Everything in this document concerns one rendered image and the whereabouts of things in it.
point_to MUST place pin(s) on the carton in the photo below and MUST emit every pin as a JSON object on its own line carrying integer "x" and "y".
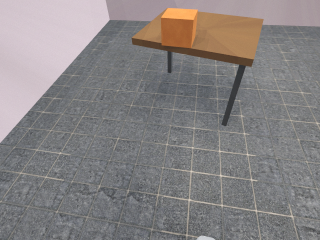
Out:
{"x": 178, "y": 27}

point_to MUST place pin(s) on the table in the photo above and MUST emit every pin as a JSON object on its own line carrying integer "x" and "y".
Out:
{"x": 221, "y": 37}

